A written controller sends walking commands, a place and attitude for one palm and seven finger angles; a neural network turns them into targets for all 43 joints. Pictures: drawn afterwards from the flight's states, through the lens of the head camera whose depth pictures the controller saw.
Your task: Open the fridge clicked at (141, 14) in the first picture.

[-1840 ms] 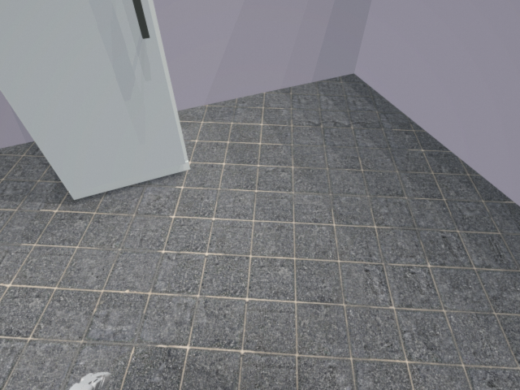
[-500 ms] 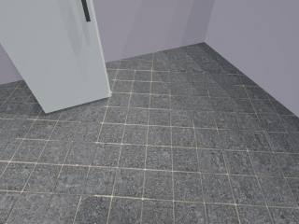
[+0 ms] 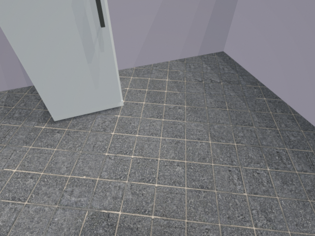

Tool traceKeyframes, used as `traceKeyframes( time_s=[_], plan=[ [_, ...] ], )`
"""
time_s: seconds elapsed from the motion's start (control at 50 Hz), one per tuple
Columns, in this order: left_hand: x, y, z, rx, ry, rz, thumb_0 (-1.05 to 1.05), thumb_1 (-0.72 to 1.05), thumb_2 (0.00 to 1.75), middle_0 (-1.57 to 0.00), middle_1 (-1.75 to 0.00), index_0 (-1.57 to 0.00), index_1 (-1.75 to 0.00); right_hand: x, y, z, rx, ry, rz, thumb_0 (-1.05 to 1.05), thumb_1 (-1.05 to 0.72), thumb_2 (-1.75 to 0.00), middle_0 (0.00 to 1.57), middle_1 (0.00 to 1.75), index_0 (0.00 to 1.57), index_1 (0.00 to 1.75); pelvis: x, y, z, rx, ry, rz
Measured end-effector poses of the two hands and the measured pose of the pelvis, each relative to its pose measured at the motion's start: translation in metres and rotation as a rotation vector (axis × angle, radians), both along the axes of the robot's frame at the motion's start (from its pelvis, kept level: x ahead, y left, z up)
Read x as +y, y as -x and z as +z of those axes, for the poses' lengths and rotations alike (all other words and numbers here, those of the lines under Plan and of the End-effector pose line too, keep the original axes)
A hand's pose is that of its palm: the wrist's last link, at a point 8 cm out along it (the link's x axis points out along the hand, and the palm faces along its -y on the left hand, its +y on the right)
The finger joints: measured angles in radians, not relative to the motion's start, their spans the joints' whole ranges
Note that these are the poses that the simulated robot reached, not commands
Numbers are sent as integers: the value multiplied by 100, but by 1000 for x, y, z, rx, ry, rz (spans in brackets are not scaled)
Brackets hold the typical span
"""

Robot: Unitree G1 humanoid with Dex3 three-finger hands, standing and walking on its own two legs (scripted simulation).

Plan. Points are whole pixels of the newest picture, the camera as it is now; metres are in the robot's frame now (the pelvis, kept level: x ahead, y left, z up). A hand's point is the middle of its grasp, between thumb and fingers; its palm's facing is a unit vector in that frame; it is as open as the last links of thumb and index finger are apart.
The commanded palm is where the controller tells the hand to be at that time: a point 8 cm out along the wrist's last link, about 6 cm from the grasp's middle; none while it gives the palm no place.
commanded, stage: walk to a spot facing it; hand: right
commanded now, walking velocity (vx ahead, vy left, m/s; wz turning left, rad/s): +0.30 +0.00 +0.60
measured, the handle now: out of the picture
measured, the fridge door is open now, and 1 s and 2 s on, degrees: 0 0 0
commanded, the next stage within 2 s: none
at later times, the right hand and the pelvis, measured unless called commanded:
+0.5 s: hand out of the picture +0.11 -0.18 -0.17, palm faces -0.13 +0.98 -0.17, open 7.4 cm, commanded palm none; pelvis +0.15 +0.00 +0.00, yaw +14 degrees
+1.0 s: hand (184, 130) +0.56 -0.09 -0.15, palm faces -0.57 +0.80 -0.18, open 7.4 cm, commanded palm none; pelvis +0.34 -0.01 +0.00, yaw +33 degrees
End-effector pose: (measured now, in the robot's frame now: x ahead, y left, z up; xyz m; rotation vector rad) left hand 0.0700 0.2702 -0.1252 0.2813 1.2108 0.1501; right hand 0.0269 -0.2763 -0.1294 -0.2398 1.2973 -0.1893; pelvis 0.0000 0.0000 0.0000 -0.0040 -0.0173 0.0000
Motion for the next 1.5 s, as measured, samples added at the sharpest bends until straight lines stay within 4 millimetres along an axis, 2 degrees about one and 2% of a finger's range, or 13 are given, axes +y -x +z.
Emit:
traceKeyframes(
  time_s=[0.16, 0.22, 0.36, 0.48, 0.56, 0.62, 0.78, 0.88, 0.98, 1.14, 1.24, 1.38, 1.5],
  plan=[
    [4, 41, -33, 104, 62, 143, 0, 91, 89, -20, -30, -20, -30, 44, -20, -18, 54, -58, 45, 1, -91, -90, 20, 30, 20, 30, 19, -33, -18, -1, -5, 79],
    [6, 38, -31, 163, 67, 154, 1, 91, 89, -20, -30, -20, -30, 57, -26, -16, 34, -64, 21, 1, -91, -90, 20, 30, 21, 30, 25, -48, -15, -1, -12, 90],
    [2, -45, -6, 2, 85, 200, 1, 91, 89, -20, -30, -20, -30, 72, -32, -3, 173, -101, 60, 1, -91, -90, 20, 30, 21, 30, 21, -89, 3, 25, -2, 167],
    [-12, -139, 6, -145, 88, 197, 1, 91, 89, -19, -30, -20, -30, 54, -74, -7, 227, -102, 86, 1, -91, -90, 20, 30, 21, 30, 5, -137, 1, 36, -14, 229],
    [-26, -199, 7, -226, 59, 190, 1, 91, 89, -20, -30, -20, -30, 28, -127, -24, 226, -94, 106, 1, -90, -90, 20, 30, 21, 30, -12, -181, -12, 34, -24, 275],
    [-34, -217, 7, -271, 24, 223, 1, 91, 89, -20, -30, -20, -30, 8, -182, -38, 210, -86, 159, 1, -91, -90, 20, 30, 21, 30, -23, -206, -20, 18, -25, 331],
    [-60, -162, 13, -99, 16, 472, 0, 92, 89, -20, -30, -20, -30, 17, -380, -11, -35, -84, 377, 1, -91, -90, 20, 30, 20, 29, -32, -264, 3, 19, -25, 449],
    [-78, -115, 10, 54, 23, 626, 0, 93, 89, -20, -30, -20, -30, 57, -476, 4, -129, -104, 504, 1, -92, -90, 19, 30, 20, 29, -27, -301, 7, 26, -14, 511],
    [-105, -84, 9, 200, 69, 758, 0, 92, 89, -19, -30, -20, -30, 121, -547, 6, -155, -145, 634, 1, -92, -90, 19, 30, 20, 29, -11, -336, 6, 24, -12, 572],
    [-134, -82, -2, 378, 205, 931, 1, 91, 89, -19, -30, -20, -30, 256, -627, -8, -184, -232, 836, 1, -91, -90, 19, 30, 20, 29, 43, -391, -11, 38, -19, 670],
    [-93, -126, -22, 327, 221, 974, 1, 91, 89, -20, -30, -20, -30, 292, -648, -21, -208, -235, 859, 1, -91, -90, 20, 30, 20, 30, 79, -417, -23, 17, -16, 727],
    [23, -251, -13, -41, 72, 929, 1, 91, 89, -20, -30, -20, -30, 263, -659, -14, -60, -111, 855, 0, -92, -90, 20, 30, 21, 30, 97, -458, -8, 30, -17, 814],
    [79, -340, 5, -211, -20, 861, 0, 91, 89, -19, -30, -20, -30, 238, -695, -17, -15, -70, 827, 1, -92, -90, 20, 30, 21, 30, 99, -502, -9, 35, -16, 875]
  ],
)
